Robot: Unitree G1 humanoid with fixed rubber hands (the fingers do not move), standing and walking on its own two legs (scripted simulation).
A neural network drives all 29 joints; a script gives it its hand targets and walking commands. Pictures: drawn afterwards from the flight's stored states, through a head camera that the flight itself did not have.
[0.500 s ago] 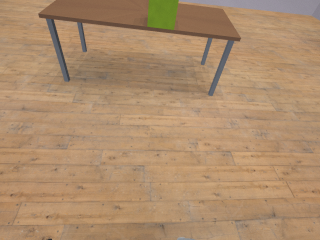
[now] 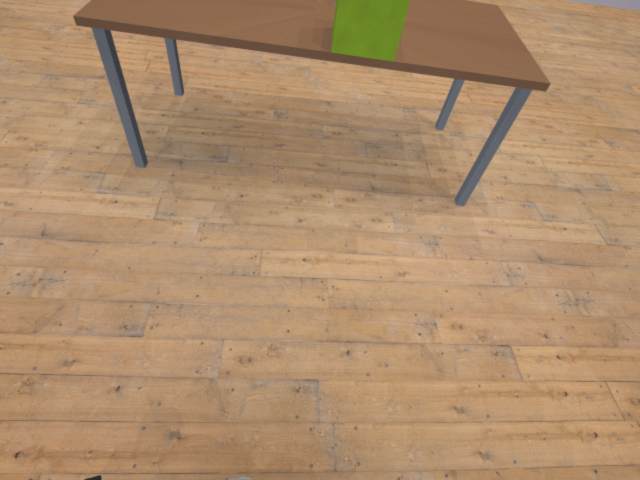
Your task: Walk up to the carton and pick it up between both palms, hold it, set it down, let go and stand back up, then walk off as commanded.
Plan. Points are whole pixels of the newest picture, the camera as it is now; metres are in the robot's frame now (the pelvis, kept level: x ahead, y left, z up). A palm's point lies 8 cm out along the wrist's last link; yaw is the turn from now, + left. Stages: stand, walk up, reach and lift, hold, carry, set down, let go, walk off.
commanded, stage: walk up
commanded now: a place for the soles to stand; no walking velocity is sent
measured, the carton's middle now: (370, 4) +1.44 -0.15 +0.02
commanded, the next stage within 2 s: none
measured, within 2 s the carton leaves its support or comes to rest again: neither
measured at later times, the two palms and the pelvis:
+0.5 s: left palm (150, 304) +0.39 +0.27 -0.10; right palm (534, 365) +0.31 -0.33 -0.08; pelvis +0.26 -0.03 +0.01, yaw -1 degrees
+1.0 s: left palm (155, 253) +0.50 +0.29 -0.11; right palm (513, 287) +0.43 -0.33 -0.05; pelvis +0.41 -0.01 +0.01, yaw -2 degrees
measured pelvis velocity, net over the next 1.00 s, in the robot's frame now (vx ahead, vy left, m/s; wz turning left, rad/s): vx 0.41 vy -0.01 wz -0.03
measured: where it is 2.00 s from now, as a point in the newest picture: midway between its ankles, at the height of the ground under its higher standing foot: (320, 340)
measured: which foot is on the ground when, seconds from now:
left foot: down 0.00-0.40, up 0.42-0.72, down 0.74-1.00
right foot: up 0.00-0.30, down 0.32-0.76, up 0.78-1.00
